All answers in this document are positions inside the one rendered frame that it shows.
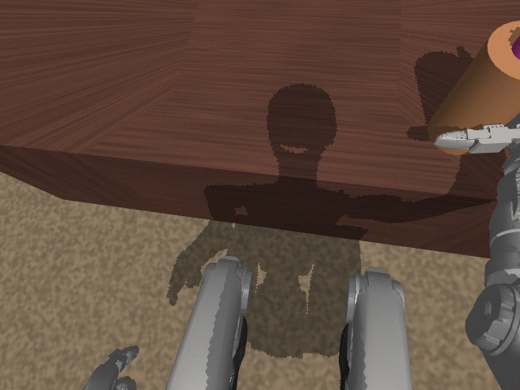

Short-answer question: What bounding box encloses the bottle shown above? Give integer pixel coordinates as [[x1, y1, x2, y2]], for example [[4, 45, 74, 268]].
[[427, 20, 520, 155]]

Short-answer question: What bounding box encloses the right robot hand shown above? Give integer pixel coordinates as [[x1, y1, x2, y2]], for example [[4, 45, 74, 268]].
[[434, 113, 520, 157]]

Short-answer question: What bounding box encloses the right robot arm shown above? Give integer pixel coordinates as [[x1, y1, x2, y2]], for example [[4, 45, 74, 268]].
[[466, 152, 520, 390]]

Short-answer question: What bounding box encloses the left robot hand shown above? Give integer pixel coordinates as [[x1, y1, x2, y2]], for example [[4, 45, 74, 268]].
[[83, 345, 139, 390]]

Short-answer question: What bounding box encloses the left robot foot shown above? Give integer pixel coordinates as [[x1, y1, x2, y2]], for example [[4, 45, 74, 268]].
[[229, 317, 247, 390]]

